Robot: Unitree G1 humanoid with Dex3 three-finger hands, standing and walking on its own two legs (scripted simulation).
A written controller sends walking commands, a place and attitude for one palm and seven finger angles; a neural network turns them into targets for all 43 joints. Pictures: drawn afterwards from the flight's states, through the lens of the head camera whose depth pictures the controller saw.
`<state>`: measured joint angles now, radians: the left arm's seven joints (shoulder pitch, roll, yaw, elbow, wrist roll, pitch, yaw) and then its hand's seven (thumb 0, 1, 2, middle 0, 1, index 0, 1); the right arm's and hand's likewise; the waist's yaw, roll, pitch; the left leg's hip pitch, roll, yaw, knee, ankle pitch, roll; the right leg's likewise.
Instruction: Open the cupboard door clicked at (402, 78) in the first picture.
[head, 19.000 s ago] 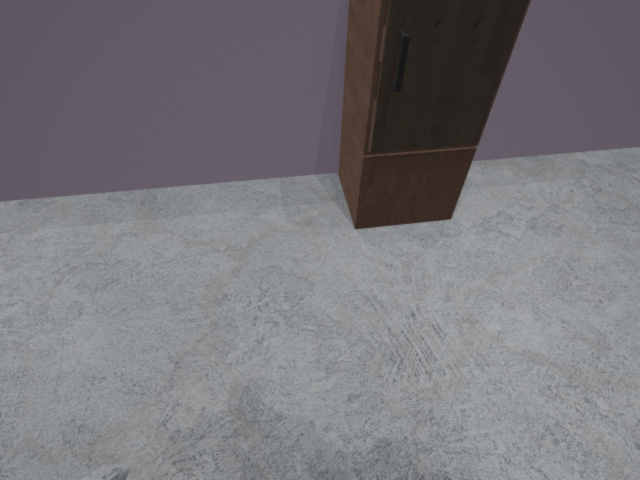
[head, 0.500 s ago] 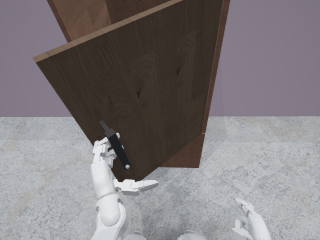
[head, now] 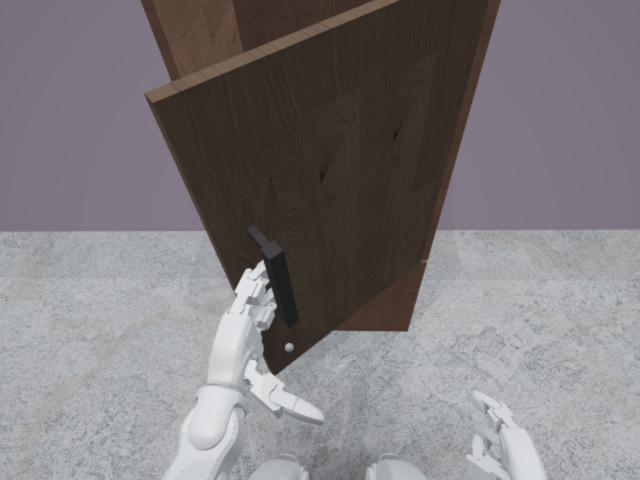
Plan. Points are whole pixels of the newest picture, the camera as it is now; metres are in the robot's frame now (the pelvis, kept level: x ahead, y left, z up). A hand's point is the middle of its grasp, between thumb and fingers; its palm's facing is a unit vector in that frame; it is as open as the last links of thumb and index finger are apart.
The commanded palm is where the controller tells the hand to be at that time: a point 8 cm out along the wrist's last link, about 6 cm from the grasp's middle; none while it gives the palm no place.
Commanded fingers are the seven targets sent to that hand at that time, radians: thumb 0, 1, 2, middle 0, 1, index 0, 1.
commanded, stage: slide the hand sideways off the handle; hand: left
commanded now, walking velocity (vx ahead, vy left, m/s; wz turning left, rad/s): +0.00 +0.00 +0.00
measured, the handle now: (273, 279) +0.35 +0.07 +0.06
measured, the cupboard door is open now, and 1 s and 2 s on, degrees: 41 41 41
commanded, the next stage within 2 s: draw the hand back to the body in 0.94 s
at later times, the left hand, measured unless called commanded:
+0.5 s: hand (250, 371) +0.24 +0.09 +0.06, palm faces -0.08 -1.00 +0.04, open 16.2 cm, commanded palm +0.21 +0.14 +0.05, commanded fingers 0.00 -0.50 0.30 -0.15 -0.30 -0.15 -0.30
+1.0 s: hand (211, 402) +0.21 +0.13 +0.05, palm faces -0.03 -1.00 +0.00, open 16.3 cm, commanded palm +0.18 +0.18 +0.05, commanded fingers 0.00 -0.50 0.30 -0.15 -0.30 -0.15 -0.30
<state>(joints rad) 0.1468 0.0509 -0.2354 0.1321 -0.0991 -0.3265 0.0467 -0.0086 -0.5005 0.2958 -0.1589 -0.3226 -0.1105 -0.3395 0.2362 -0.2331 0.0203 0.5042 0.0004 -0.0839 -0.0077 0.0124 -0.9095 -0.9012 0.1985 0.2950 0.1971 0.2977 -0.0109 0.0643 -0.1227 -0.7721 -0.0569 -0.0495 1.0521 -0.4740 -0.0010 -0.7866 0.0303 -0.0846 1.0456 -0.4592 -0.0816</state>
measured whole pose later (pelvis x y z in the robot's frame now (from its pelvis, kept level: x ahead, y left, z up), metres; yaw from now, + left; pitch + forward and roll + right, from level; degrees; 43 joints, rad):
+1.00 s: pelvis +0.02 +0.03 -0.02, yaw -1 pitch +14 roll -2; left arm 0.63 0.13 -0.19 -0.31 -0.05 -0.34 0.03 -0.01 -0.50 0.30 -0.15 -0.30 -0.15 -0.30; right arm 0.26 -0.22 0.03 0.35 0.00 -0.04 0.00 0.01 -0.91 -0.90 0.20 0.30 0.20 0.30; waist 0.01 0.04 -0.16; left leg -0.87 -0.05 -0.03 1.20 -0.57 0.05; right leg -0.87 0.03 -0.07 1.15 -0.53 -0.04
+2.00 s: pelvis +0.05 +0.05 +0.06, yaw -2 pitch +0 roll -2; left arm 0.58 0.34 0.18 -0.45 -0.05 -0.03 0.12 0.00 0.18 0.59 -0.18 -0.30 -0.19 -0.30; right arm 0.26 -0.21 0.07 0.55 0.02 -0.11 -0.10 0.01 -0.91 -0.90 0.20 0.30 0.20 0.30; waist 0.05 0.06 -0.07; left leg -0.26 -0.06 -0.02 0.65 -0.38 0.07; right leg -0.27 0.03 -0.03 0.60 -0.34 -0.01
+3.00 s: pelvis +0.03 +0.02 +0.08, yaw -3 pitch +0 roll -1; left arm 0.53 0.37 0.35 -0.40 -0.04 -0.14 0.11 0.02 0.89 0.89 -0.21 -0.30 -0.21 -0.30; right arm 0.17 -0.26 0.00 0.60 0.01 -0.04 -0.07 0.01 -0.91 -0.90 0.20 0.30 0.20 0.30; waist 0.00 0.06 0.01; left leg -0.21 -0.03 -0.02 0.47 -0.25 0.03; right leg -0.21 0.06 -0.02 0.40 -0.18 -0.04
